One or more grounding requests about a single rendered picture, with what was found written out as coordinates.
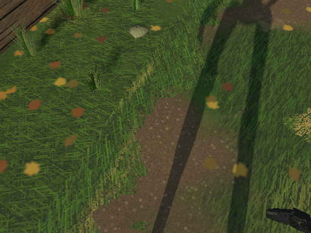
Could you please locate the robot right hand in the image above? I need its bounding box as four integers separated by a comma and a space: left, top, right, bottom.
266, 208, 311, 233

